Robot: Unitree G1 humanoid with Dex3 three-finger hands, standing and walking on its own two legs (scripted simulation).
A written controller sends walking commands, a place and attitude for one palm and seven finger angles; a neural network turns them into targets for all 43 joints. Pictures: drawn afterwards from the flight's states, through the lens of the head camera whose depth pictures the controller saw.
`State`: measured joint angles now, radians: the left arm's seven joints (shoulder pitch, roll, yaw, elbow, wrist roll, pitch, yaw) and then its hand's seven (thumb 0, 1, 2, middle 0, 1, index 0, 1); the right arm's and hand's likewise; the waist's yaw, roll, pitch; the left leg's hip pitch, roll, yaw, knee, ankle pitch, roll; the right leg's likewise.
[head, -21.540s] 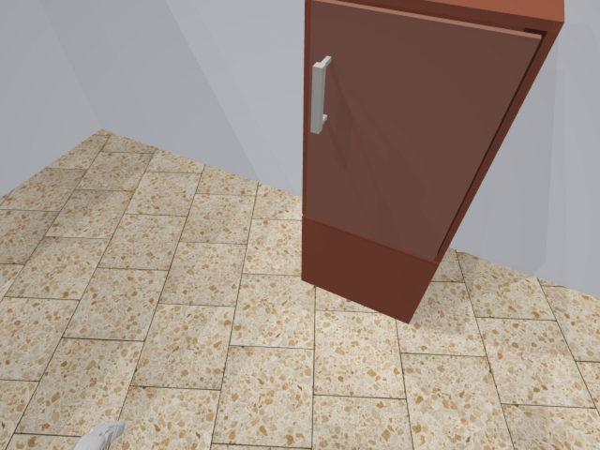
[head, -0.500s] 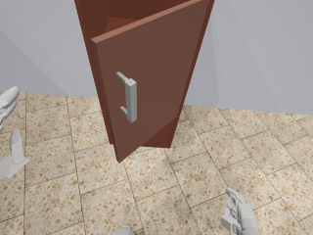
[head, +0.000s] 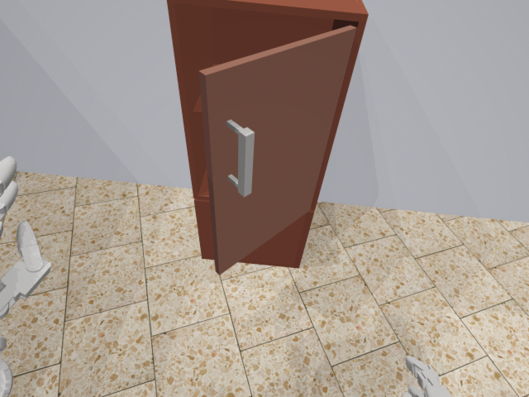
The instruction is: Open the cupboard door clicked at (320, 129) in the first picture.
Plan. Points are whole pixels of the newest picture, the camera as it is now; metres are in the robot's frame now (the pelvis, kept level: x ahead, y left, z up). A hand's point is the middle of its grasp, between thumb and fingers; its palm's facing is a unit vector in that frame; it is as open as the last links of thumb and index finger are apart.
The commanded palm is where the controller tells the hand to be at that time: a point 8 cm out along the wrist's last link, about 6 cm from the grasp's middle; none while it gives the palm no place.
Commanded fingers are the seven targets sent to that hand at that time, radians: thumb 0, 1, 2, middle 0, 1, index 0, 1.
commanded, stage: stop stepping back and stand still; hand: left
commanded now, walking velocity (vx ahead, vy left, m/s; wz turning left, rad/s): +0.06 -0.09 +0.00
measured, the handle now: (238, 159) +0.52 +0.08 +0.08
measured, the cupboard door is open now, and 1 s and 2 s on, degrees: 47 47 47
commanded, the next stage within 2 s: let the arm hang, fingers relaxed in 0.26 s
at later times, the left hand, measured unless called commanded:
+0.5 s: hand (86, 351) +0.18 +0.26 -0.01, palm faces +0.22 -0.89 -0.41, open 7.4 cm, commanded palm none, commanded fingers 0.00 0.90 0.90 -0.20 -0.30 -0.20 -0.30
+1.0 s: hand out of the picture -0.03 +0.21 -0.15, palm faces +0.09 -0.95 -0.29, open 7.3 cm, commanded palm none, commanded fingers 0.00 0.90 0.90 -0.20 -0.30 -0.20 -0.30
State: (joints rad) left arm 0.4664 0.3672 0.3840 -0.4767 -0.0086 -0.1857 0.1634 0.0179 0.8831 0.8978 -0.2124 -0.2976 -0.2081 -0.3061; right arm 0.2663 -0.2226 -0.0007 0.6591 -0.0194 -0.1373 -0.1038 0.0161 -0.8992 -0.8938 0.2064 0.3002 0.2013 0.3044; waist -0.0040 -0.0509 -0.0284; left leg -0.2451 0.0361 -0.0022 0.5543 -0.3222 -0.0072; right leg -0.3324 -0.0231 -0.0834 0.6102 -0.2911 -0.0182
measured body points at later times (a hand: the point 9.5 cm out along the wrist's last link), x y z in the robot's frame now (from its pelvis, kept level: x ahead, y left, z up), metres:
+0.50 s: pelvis -0.01 +0.01 +0.01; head -0.01 -0.01 +0.46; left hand +0.17 +0.31 +0.01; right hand +0.13 -0.23 -0.12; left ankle +0.00 +0.12 -0.73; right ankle -0.01 -0.12 -0.69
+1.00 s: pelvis -0.03 -0.01 +0.01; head -0.01 -0.02 +0.46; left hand -0.04 +0.26 -0.13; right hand -0.01 -0.24 -0.15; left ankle +0.00 +0.12 -0.73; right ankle +0.00 -0.13 -0.73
